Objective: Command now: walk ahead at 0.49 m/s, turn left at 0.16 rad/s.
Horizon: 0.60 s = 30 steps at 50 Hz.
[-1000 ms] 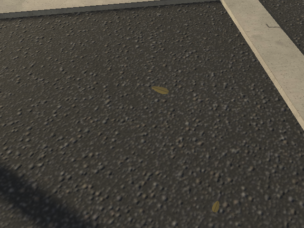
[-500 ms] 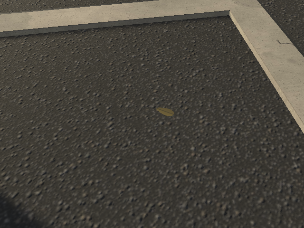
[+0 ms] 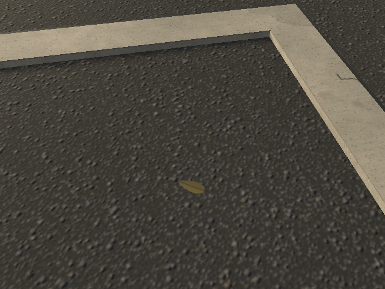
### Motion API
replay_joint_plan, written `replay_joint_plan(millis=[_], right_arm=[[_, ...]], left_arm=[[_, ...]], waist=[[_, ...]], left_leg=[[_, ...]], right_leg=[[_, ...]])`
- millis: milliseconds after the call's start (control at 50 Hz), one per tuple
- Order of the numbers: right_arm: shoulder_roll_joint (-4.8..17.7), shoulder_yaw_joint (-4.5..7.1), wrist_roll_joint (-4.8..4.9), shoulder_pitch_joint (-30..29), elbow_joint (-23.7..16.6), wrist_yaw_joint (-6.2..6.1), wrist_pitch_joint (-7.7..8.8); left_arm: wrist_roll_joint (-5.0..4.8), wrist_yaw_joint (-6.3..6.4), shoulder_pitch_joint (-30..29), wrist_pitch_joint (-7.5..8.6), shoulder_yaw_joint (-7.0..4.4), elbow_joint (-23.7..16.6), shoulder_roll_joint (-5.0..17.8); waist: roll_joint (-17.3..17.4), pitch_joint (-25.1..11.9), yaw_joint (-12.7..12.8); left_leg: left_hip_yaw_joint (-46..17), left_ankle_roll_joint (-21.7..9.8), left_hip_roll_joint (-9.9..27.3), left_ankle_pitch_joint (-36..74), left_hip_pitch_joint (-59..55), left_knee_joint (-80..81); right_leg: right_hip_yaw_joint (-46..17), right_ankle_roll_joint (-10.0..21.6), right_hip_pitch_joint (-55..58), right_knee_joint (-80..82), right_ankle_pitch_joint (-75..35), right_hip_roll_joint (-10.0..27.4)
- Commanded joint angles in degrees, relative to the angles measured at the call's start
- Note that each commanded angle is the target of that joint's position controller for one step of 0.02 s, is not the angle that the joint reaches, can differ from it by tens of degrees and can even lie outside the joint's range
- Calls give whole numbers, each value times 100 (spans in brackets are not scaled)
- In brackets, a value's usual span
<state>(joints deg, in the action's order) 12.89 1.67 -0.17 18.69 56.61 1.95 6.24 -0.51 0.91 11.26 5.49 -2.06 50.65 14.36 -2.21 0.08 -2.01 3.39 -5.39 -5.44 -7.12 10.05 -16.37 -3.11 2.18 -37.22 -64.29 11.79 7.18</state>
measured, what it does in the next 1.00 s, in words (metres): walks ahead, turning left: right foot, then left foot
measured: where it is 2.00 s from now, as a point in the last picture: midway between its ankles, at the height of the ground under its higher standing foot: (133, 234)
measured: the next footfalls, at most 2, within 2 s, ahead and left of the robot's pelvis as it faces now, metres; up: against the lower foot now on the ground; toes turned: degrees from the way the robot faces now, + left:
right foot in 0.26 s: +0.32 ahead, -0.15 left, +0.00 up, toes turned +8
left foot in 0.82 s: +0.50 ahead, +0.18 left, +0.00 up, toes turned +30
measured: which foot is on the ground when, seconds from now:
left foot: down 0.00-0.26, up 0.28-0.80, down 0.82-1.00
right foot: up 0.00-0.24, down 0.26-0.82, up 0.84-1.00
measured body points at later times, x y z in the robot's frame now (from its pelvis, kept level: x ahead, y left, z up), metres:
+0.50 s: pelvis +0.26 -0.06 +0.00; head +0.28 -0.06 +0.45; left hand +0.25 +0.22 -0.12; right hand +0.43 -0.30 -0.12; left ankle +0.26 +0.11 -0.65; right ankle +0.28 -0.16 -0.74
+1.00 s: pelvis +0.48 +0.10 +0.00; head +0.49 +0.13 +0.44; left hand +0.44 +0.39 -0.13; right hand +0.69 -0.09 -0.11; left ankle +0.47 +0.16 -0.74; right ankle +0.55 -0.06 -0.65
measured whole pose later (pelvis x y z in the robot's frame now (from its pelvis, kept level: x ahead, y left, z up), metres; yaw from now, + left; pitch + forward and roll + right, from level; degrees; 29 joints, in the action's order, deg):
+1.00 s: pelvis +0.48 +0.10 +0.00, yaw +27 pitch +1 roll +0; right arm 13.6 3.9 -0.2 14.1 45.2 2.2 4.4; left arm -1.7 0.1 11.7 5.1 -3.8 49.7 16.5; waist -2.2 1.9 -0.3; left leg 4.3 -5.8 -4.3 -10.3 14.3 -23.3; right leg -1.6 1.2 -33.0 -67.9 15.4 8.0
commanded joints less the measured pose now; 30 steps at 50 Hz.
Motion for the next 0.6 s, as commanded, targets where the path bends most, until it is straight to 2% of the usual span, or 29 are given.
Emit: replay_joint_plan(millis=[20,100,160,220,240,260,280,300,320,340,360,380,420,460,520,600], right_arm=[[779,132,27,-205,-353,-121,79],[970,192,120,249,-318,-220,-7],[964,211,179,541,-265,-244,-75],[1025,268,172,489,-312,-290,-160],[966,258,158,424,-354,-297,-188],[760,190,118,311,-462,-286,-183],[369,68,-11,243,-690,-274,-161],[-20,-31,186,894,-887,-250,-51],[704,129,310,768,-748,-279,-33],[919,212,312,353,-817,-278,-57],[800,220,261,226,-821,-294,-108],[719,251,200,118,-865,-290,-152],[505,260,210,129,-930,-226,-269],[417,264,201,-22,-1075,-201,-345],[402,268,173,-463,-1332,-176,-382],[347,224,141,-1189,-1621,-39,-353]], left_arm=[[88,47,74,6,-67,-313,253],[3,-21,-860,85,-36,-532,206],[-62,-105,-1324,140,-38,-703,301],[-80,-154,-1091,234,-137,-717,580],[-72,-139,-663,257,-205,-604,691],[-21,-100,171,295,-328,-414,964],[23,-55,1226,283,-448,-292,1438],[108,-104,1399,215,-510,-208,1717],[127,-123,1059,241,-342,-375,990],[70,-128,695,247,-247,-457,661],[61,-153,299,233,-201,-502,567],[57,-160,102,207,-182,-478,463],[107,-147,68,213,-185,-377,416],[113,-120,210,237,-244,-265,539],[127,-58,339,203,-306,-162,686],[100,4,429,132,-354,-127,867]], waist=[[389,347,265],[478,299,-56],[581,330,-196],[730,204,59],[752,27,293],[602,-520,664],[-291,-1496,1018],[-2203,-1934,607],[-1169,-1443,663],[-598,-855,628],[-175,-581,442],[-208,-301,334],[-400,-122,203],[-271,-27,179],[-113,121,237],[-93,311,442]], left_leg=[[-1364,-1004,1537,282,686,1147],[-1229,-754,1401,274,416,916],[-1542,-715,1570,-57,12,577],[-1929,-558,1724,-218,-280,34],[-1920,-462,1586,30,-223,-376],[-1711,-290,1222,324,171,-1418],[-1112,-44,677,-821,1145,-3359],[-809,139,115,-2670,3128,-4924],[-1333,135,511,-2361,3589,-5726],[-1275,104,719,-1769,3645,-5798],[-1179,183,948,-1289,3337,-5659],[-1144,229,1090,-986,3227,-5383],[-980,293,1235,-662,2873,-5210],[-947,341,1276,-421,3061,-5103],[-995,420,1275,60,3413,-4416],[-654,372,1235,859,3271,-3170]], right_leg=[[-10,-187,-28,1041,-898,157],[141,-349,457,2741,-1657,-249],[68,-376,635,3324,-1463,-380],[7,-247,1241,3786,-863,-460],[87,-156,1815,3937,-616,-509],[-125,75,3019,3925,-553,-249],[-1240,400,4623,3890,-428,926],[-3760,1177,5928,4637,645,1914],[-3654,1044,5430,4790,1083,1742],[-2586,793,4711,4789,651,1540],[-1875,676,4043,4930,24,1243],[-1377,638,3627,5112,-323,1032],[-619,606,3158,5378,-916,767],[-195,717,3132,5473,-1530,781],[236,796,3263,5573,-1868,853],[837,699,3413,5639,-1733,822]])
